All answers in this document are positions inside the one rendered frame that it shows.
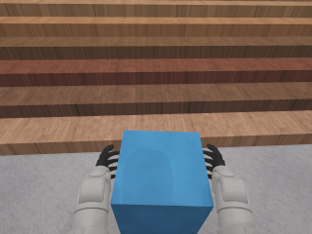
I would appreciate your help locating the robot left forearm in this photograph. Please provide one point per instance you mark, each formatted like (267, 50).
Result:
(92, 203)

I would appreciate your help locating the right robot hand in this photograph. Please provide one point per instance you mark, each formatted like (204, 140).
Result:
(216, 158)

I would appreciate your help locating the robot right forearm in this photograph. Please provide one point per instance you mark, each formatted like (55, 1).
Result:
(233, 205)

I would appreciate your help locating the left robot hand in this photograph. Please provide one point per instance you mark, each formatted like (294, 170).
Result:
(104, 156)

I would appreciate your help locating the carton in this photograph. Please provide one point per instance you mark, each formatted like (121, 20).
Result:
(161, 184)

